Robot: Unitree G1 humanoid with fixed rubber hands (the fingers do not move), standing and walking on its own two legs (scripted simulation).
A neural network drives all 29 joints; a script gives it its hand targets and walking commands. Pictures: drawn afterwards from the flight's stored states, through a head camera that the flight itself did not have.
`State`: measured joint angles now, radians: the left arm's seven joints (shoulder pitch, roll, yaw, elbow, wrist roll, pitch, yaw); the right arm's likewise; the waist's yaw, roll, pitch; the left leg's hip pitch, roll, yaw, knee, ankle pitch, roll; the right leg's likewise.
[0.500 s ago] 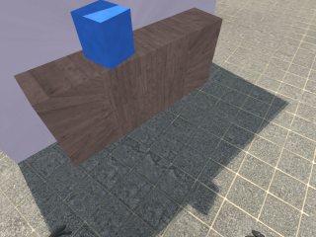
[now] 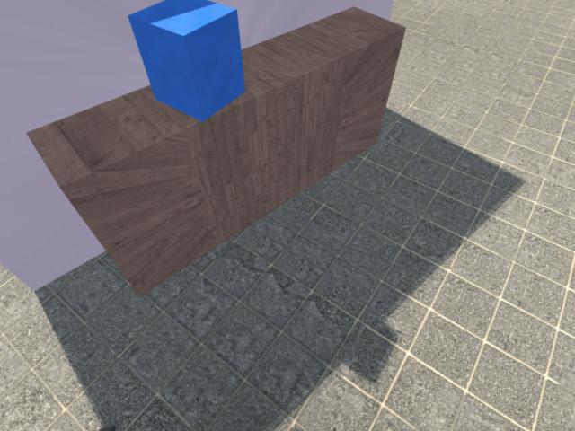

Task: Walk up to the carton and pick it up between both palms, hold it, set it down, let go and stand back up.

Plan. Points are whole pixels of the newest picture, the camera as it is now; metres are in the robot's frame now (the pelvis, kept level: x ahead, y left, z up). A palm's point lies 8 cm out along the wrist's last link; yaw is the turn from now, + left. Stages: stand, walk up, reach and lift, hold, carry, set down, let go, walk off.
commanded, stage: stand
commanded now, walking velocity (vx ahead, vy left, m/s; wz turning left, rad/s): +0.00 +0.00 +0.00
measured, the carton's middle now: (192, 57) +1.08 +0.32 -0.04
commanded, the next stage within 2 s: walk up in 0.38 s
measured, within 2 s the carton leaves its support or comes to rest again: neither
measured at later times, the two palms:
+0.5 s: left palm out of the picture +0.06 +0.30 -0.11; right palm out of the picture +0.07 -0.26 -0.13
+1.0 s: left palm out of the picture +0.06 +0.37 -0.13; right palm (482, 417) +0.17 -0.26 -0.09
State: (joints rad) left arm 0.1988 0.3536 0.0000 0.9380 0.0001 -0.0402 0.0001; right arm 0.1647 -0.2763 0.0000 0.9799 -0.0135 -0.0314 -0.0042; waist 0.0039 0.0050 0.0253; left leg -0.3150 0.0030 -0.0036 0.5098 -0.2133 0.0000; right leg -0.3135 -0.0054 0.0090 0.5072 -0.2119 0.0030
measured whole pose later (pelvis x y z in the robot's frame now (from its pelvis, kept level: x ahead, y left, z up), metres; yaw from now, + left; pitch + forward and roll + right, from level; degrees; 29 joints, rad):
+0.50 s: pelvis -0.01 +0.00 +0.00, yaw +0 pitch +1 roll +0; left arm 0.20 0.35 0.00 0.97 0.00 -0.04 0.00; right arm 0.15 -0.28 0.00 1.02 -0.01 -0.03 0.00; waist 0.00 0.01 0.03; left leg -0.31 0.00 0.00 0.47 -0.18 0.00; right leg -0.31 -0.01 0.01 0.47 -0.18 0.00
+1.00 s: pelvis +0.05 +0.04 -0.01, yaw +14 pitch -2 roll +0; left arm 0.20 0.45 0.01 0.92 0.00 0.02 -0.06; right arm 0.31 -0.38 -0.03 0.91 -0.01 -0.06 0.02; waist -0.01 -0.06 0.00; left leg -0.30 -0.01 0.02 0.66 -0.32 0.03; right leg -0.32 -0.07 -0.03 0.95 -0.49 -0.04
